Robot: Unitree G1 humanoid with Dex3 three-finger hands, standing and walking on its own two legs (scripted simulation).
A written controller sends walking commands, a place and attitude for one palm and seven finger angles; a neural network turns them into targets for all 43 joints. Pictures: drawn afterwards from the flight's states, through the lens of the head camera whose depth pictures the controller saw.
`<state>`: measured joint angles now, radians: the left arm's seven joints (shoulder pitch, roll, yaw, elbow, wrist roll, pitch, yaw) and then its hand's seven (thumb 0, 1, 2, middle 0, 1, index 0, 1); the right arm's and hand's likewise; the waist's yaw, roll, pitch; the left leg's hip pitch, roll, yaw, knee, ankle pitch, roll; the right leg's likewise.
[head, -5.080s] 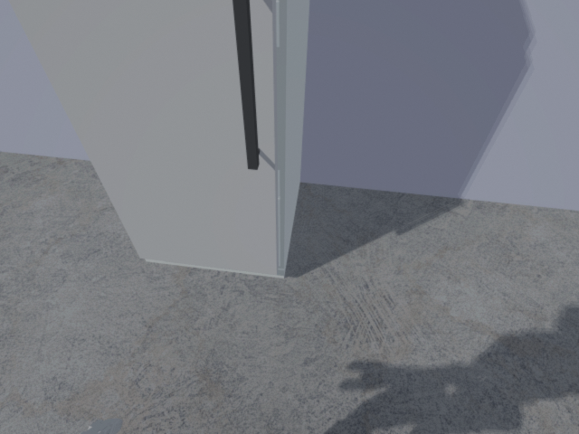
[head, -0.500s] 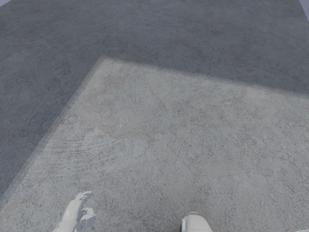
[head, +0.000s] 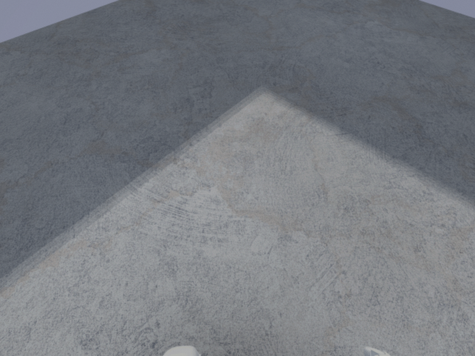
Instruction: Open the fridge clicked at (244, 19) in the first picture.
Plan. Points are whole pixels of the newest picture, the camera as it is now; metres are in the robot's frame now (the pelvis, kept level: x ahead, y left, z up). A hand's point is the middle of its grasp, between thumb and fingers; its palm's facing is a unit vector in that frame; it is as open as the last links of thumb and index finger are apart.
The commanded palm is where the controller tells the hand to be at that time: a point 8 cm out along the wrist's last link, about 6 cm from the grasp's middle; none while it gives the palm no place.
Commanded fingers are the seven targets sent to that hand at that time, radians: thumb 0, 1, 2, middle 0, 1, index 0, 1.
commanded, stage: walk to a spot facing it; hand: right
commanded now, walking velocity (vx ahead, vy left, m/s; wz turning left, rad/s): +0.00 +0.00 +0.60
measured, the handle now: out of the picture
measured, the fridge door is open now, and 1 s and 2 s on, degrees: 0 0 0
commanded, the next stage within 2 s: none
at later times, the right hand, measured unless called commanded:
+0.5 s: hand out of the picture +0.13 -0.20 -0.18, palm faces -0.18 +0.97 -0.19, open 7.4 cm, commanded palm none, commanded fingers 0.00 -0.90 -0.90 0.20 0.30 0.20 0.30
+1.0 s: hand (316, 345) +0.17 -0.14 -0.16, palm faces -0.55 +0.80 -0.25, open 7.4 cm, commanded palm none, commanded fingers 0.00 -0.90 -0.90 0.20 0.30 0.20 0.30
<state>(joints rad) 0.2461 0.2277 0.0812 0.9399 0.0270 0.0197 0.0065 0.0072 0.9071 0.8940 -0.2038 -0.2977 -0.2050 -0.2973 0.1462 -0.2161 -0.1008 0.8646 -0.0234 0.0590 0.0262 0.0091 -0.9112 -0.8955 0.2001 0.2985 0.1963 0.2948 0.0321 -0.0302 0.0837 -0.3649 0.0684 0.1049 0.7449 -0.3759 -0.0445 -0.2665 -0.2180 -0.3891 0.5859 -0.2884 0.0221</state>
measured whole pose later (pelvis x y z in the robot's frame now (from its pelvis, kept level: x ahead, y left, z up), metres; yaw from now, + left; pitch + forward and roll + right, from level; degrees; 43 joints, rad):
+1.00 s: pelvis -0.02 -0.03 +0.00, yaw +36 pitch +1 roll +0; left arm 0.26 0.21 0.08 0.95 0.02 0.02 0.01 0.01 0.90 0.89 -0.21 -0.30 -0.21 -0.30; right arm 0.17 -0.21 -0.09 0.90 -0.02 0.06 0.02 0.01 -0.91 -0.90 0.20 0.30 0.20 0.29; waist 0.03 -0.03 0.07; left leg -0.26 0.05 0.10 0.61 -0.33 -0.03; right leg -0.30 -0.22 -0.39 0.62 -0.29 0.01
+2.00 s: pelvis +0.16 +0.08 +0.01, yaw +67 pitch +0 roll +1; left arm 0.34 0.17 0.06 1.01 0.02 -0.01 0.02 0.01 0.92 0.89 -0.20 -0.30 -0.20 -0.30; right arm 0.12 -0.22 -0.10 0.92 -0.03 0.07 0.02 0.01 -0.91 -0.90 0.20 0.30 0.19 0.29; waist 0.04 0.01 0.08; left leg -0.49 0.08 0.09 0.89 -0.30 -0.06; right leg -0.11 -0.13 -0.41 0.51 -0.37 -0.02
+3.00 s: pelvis +0.20 +0.10 +0.01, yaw +103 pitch +0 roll +1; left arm 0.27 0.19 0.07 0.96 0.02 0.02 0.01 0.01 0.91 0.89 -0.20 -0.30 -0.21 -0.30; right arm 0.17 -0.22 -0.10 0.92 -0.02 0.08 0.02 0.01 -0.91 -0.90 0.20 0.30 0.20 0.29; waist 0.03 -0.02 0.08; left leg -0.35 0.06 0.08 0.80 -0.44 -0.06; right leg -0.24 -0.20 -0.38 0.55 -0.27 0.00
